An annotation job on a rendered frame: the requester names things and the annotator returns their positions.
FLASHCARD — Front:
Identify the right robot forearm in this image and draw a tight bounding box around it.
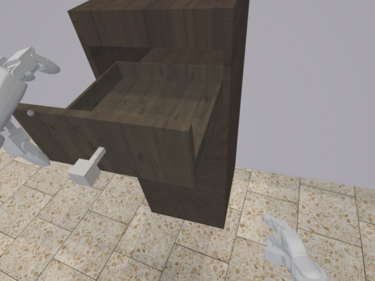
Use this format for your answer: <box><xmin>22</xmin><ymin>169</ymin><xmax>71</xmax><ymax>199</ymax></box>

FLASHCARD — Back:
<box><xmin>291</xmin><ymin>256</ymin><xmax>329</xmax><ymax>281</ymax></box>

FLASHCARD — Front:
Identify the drawer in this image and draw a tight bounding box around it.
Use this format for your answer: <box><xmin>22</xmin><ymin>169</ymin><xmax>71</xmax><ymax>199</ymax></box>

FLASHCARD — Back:
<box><xmin>12</xmin><ymin>61</ymin><xmax>223</xmax><ymax>189</ymax></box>

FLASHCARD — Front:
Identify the cabinet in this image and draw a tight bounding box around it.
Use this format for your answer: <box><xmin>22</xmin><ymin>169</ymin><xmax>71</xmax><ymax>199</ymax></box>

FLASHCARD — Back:
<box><xmin>67</xmin><ymin>0</ymin><xmax>250</xmax><ymax>229</ymax></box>

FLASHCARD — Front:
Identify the robot right hand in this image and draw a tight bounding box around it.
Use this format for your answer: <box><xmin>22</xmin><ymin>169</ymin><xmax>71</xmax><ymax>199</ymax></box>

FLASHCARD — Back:
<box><xmin>263</xmin><ymin>215</ymin><xmax>309</xmax><ymax>272</ymax></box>

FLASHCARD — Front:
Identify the robot left hand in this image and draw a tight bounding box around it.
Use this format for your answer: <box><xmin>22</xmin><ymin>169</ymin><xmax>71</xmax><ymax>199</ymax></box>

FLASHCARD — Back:
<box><xmin>0</xmin><ymin>47</ymin><xmax>60</xmax><ymax>166</ymax></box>

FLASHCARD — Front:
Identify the handle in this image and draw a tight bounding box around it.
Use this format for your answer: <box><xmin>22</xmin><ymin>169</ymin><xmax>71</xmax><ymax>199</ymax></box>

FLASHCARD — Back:
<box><xmin>68</xmin><ymin>147</ymin><xmax>106</xmax><ymax>187</ymax></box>

